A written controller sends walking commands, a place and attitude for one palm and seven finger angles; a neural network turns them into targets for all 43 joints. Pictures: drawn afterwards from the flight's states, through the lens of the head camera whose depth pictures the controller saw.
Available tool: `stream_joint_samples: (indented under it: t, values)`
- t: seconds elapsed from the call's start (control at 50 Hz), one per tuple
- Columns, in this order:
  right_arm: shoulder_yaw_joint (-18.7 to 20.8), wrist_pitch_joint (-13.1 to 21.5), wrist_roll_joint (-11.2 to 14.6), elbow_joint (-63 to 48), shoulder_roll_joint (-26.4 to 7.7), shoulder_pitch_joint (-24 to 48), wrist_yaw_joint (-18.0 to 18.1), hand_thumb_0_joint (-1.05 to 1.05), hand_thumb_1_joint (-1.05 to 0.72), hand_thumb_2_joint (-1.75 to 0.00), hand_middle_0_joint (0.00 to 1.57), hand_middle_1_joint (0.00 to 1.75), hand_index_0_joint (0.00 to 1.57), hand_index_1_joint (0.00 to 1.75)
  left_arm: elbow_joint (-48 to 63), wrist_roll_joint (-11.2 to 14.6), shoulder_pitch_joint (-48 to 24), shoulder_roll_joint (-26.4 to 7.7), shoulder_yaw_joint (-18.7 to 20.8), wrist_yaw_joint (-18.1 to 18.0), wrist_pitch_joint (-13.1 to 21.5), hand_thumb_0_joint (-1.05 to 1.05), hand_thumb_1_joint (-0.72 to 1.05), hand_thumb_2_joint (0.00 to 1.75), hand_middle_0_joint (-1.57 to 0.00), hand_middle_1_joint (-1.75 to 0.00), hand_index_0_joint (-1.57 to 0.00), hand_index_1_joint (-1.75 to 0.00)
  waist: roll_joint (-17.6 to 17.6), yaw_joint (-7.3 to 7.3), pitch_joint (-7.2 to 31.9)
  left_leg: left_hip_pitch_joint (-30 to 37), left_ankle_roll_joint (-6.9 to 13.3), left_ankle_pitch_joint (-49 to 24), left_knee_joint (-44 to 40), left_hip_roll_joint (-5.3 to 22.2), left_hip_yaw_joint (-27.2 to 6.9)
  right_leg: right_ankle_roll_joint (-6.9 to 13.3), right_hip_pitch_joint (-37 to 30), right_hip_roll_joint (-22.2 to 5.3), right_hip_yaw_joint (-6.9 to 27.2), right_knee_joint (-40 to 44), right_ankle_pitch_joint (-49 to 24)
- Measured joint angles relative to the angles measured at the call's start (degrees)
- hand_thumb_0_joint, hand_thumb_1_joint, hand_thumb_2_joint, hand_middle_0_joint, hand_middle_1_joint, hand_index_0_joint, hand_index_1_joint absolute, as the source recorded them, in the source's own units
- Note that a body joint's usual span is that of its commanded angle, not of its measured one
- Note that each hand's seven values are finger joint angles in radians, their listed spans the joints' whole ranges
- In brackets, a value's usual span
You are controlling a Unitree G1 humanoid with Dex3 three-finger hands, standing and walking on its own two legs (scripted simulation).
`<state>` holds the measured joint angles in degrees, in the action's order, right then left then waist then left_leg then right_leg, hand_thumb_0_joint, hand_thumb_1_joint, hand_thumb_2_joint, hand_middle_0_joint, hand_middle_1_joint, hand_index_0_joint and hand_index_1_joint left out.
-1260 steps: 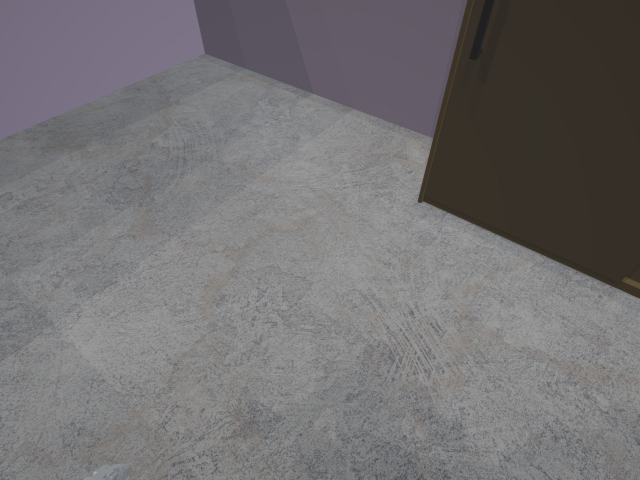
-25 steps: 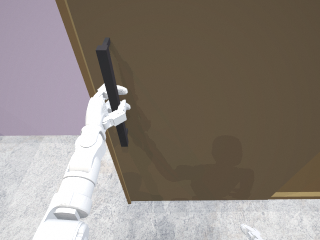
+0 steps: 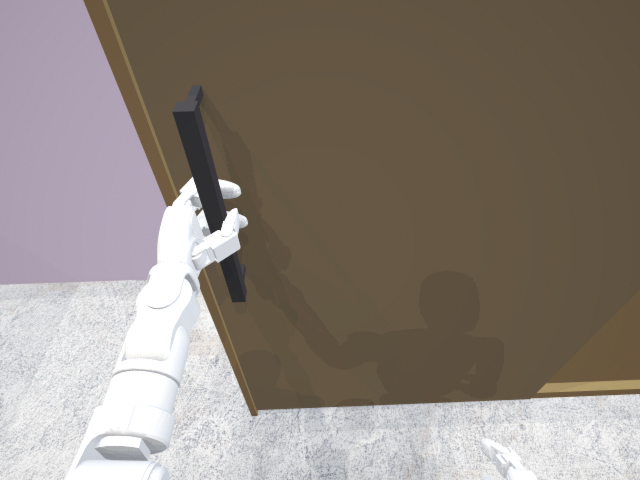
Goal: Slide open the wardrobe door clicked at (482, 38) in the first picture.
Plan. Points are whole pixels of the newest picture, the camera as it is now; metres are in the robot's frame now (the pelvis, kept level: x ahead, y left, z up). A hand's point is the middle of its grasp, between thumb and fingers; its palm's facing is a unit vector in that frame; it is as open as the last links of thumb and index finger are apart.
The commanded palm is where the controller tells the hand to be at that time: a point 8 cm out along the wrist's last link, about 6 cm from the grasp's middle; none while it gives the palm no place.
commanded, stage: grip the handle and tug to test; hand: left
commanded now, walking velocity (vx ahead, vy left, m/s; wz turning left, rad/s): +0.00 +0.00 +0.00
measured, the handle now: (221, 212) +0.43 +0.15 +0.12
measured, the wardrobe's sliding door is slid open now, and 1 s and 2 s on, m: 0.00 0.02 0.07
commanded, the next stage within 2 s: tug the door sideways, standing still in 0.12 s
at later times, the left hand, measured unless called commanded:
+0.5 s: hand (232, 235) +0.38 +0.12 +0.13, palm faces +0.09 -1.00 +0.00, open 5.6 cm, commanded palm +0.35 +0.14 +0.13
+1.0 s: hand (246, 237) +0.38 +0.11 +0.13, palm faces +0.09 -1.00 -0.03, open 5.8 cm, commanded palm +0.35 +0.10 +0.13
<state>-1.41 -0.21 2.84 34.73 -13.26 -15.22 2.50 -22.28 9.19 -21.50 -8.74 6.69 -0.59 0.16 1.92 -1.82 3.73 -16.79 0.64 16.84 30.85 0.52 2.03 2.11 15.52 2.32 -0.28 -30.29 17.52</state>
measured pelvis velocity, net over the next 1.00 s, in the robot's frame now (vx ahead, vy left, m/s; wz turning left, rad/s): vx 0.00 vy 0.01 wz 0.09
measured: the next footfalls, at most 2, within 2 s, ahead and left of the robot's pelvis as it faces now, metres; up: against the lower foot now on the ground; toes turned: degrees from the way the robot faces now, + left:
none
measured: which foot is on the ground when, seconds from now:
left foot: down 0.00-1.00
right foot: down 0.00-1.00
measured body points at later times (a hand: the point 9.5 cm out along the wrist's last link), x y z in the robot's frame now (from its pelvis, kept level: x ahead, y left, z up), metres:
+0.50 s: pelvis +0.02 +0.00 +0.00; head +0.03 -0.01 +0.45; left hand +0.37 +0.18 +0.13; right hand +0.19 -0.22 -0.10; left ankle -0.01 +0.11 -0.73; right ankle -0.02 -0.10 -0.73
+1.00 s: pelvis +0.00 +0.01 -0.01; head +0.01 +0.00 +0.44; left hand +0.37 +0.16 +0.13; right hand +0.15 -0.20 -0.12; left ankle -0.01 +0.11 -0.73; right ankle -0.02 -0.10 -0.73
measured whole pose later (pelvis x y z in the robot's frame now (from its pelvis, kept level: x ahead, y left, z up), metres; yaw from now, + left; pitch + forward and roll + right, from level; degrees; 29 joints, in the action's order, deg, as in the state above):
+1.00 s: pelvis +0.00 +0.01 -0.01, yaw +5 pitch +3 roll -1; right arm -1.3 0.6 1.5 37.9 -11.9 -14.5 1.0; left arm -22.8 6.1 -27.9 -2.2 -5.2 -10.4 -2.3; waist 2.7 1.2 2.5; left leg -20.6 1.5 18.2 35.8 -2.3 -2.2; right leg 1.1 16.9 -0.4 -4.7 -34.1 20.2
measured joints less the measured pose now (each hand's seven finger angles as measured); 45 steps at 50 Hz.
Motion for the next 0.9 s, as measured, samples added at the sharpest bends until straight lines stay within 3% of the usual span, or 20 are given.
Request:
stream_joint_samples:
  t: [0.28, 0.44, 0.9]
  values:
    - [0.42, -1.48, -0.32, -2.43, 0.07, 0.66, -0.60, 0.02, -0.91, -0.90, 0.20, 0.30, 0.20, 0.30, 14.36, 0.45, 9.79, 0.22, -0.58, 0.13, -5.59, 0.02, 0.75, 0.76, -0.33, -1.40, -0.34, -1.40, -0.04, 0.06, 0.65, 3.00, -0.10, 1.49, -1.71, 0.12, 0.78, -0.06, -2.69, 0.16, 0.87, 1.58, 1.26]
    - [0.78, -2.05, -1.01, -0.63, -0.39, 2.32, 0.05, 0.01, -0.91, -0.90, 0.20, 0.30, 0.20, 0.30, 13.67, -1.42, 5.22, 3.01, -4.96, -3.23, -7.93, 0.02, 0.73, 0.82, -0.36, -1.40, -0.38, -1.40, -0.01, 2.23, -0.37, 1.09, 0.03, 1.92, 0.41, -0.97, -2.06, -0.19, -2.33, -0.87, -2.03, 0.48, 2.33]
    - [-0.02, 0.14, -1.37, 2.22, 1.43, 1.11, -1.23, 0.01, -0.91, -0.90, 0.20, 0.30, 0.21, 0.30, 1.72, -3.10, -4.77, 6.08, -10.79, -9.02, -3.59, 0.01, 0.77, 0.81, -0.33, -1.40, -0.28, -1.40, 0.80, 3.09, -1.15, -3.15, 0.75, 1.66, 4.64, -2.64, -4.30, -0.86, 0.75, -2.50, -4.49, -3.42, 2.91]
